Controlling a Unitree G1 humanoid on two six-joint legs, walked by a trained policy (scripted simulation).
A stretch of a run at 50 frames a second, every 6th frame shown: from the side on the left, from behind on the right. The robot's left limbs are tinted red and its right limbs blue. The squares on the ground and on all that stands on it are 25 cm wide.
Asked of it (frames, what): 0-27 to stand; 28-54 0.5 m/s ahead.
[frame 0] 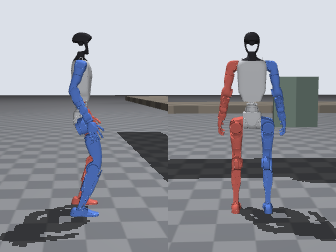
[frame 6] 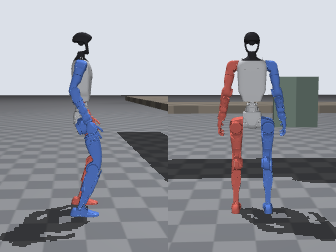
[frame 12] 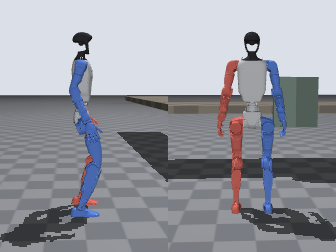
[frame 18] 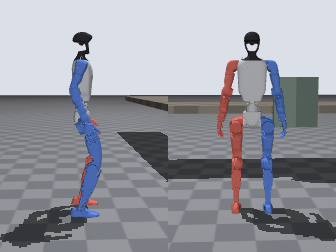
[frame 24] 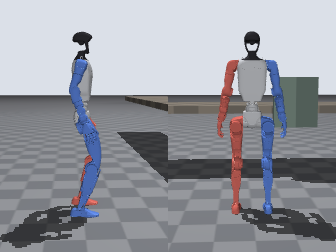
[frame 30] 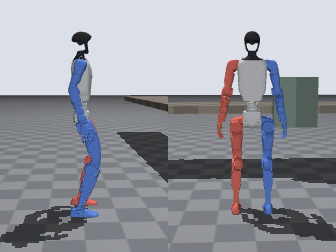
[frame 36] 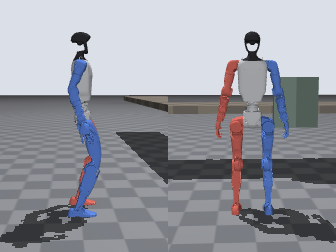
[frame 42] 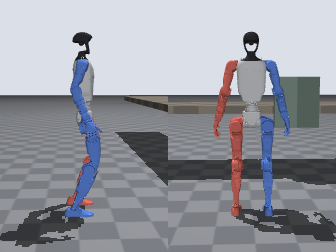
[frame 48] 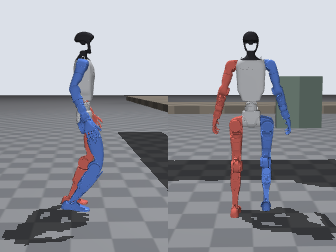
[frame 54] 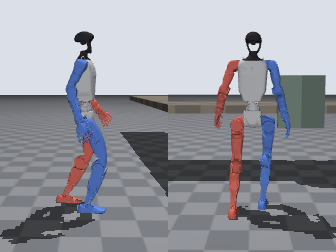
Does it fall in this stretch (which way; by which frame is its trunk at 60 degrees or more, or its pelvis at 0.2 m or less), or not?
no
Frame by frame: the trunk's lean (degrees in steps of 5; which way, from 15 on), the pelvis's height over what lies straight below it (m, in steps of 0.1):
0: 0, 0.8
6: 0, 0.8
12: 0, 0.8
18: 0, 0.8
24: 0, 0.8
30: 0, 0.8
36: 0, 0.8
42: 0, 0.8
48: 0, 0.8
54: 0, 0.8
